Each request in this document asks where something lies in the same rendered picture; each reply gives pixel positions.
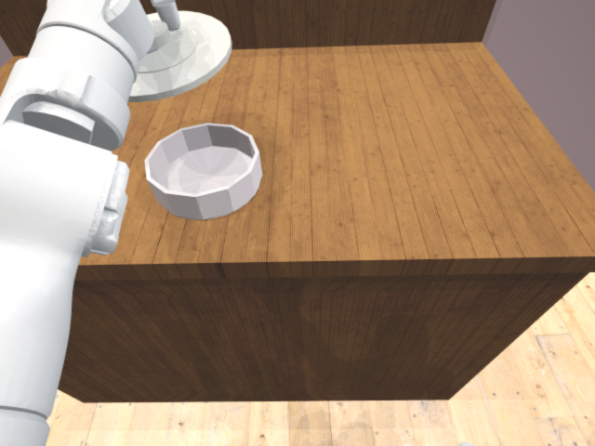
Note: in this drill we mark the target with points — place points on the knob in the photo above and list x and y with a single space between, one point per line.
161 33

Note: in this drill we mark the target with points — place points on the pot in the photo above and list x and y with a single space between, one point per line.
204 171

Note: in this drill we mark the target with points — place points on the left robot forearm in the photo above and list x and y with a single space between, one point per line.
78 77

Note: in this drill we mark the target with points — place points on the table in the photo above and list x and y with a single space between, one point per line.
413 219

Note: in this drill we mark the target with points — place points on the left robot upper arm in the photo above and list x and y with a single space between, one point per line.
60 199

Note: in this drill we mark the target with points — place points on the robot left hand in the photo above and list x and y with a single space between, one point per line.
168 13

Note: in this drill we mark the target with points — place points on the lid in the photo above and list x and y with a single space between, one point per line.
195 53

